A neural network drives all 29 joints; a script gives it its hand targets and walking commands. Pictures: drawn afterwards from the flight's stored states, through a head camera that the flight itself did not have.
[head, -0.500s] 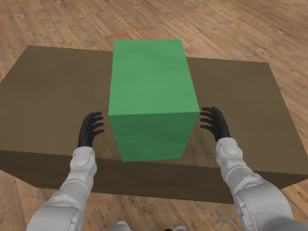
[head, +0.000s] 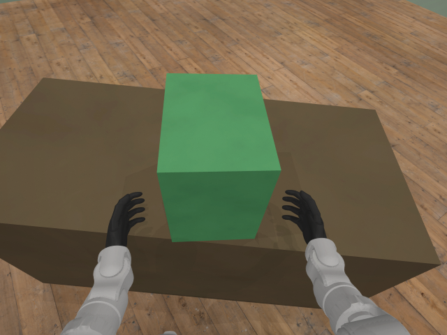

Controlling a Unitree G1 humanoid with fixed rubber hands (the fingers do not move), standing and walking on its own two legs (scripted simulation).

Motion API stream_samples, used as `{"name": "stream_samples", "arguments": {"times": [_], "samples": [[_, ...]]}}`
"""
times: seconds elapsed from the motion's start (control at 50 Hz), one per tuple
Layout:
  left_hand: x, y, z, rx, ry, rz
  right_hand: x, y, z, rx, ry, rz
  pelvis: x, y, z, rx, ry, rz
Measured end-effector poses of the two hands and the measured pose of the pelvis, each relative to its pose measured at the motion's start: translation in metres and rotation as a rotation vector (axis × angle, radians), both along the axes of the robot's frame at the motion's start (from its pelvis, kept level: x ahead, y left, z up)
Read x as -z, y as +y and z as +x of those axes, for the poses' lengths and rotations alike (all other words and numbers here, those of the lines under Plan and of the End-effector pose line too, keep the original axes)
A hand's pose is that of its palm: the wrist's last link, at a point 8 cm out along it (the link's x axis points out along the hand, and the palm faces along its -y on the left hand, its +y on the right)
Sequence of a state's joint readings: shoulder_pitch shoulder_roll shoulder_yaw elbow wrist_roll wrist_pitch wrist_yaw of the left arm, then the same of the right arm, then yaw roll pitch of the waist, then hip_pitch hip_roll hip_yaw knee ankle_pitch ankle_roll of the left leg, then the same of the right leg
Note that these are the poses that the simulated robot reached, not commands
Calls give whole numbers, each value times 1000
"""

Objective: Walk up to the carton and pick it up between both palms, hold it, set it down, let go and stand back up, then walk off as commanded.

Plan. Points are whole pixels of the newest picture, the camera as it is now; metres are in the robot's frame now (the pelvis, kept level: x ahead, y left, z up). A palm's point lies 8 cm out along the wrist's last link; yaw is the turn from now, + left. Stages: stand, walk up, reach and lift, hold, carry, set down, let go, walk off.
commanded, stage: set down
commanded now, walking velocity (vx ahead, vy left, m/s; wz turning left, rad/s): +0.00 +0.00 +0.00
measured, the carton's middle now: (213, 160) +0.48 +0.03 -0.02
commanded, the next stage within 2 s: none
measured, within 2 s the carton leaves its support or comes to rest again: neither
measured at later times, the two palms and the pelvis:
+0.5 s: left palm (104, 282) +0.21 +0.21 -0.04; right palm (331, 282) +0.22 -0.20 -0.03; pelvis +0.04 +0.01 +0.02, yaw -1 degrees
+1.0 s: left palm (105, 286) +0.20 +0.21 -0.05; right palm (339, 306) +0.18 -0.21 -0.04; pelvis +0.04 +0.02 +0.02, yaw -3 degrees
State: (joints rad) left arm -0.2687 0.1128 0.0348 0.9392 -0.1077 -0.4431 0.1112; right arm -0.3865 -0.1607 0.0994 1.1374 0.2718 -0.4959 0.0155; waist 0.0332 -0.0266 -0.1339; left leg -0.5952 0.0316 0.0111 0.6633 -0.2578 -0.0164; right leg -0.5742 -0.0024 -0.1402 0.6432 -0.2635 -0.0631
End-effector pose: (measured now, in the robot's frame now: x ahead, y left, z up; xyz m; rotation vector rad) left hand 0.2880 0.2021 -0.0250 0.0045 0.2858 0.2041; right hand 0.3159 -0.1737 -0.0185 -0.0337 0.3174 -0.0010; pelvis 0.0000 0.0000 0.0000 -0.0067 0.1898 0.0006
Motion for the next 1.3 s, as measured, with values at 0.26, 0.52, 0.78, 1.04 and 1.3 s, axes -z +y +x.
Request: {"name": "stream_samples", "arguments": {"times": [0.26,0.52,0.78,1.04,1.3], "samples": [[8,18,-49,-15,39,26,11,-28,-63,78,8,-6,-11,2,29,1,-129,0],[14,10,-82,29,109,32,13,-21,-97,25,55,-6,-18,8,36,21,-170,-2],[8,19,-72,35,116,37,8,-22,-101,68,49,2,-20,17,33,51,-212,2],[25,9,-85,55,232,13,20,-32,-133,92,188,-36,-23,19,43,59,-226,-3],[25,17,-85,89,297,54,25,-24,-132,86,222,-26,-24,20,42,66,-252,-5]]}}
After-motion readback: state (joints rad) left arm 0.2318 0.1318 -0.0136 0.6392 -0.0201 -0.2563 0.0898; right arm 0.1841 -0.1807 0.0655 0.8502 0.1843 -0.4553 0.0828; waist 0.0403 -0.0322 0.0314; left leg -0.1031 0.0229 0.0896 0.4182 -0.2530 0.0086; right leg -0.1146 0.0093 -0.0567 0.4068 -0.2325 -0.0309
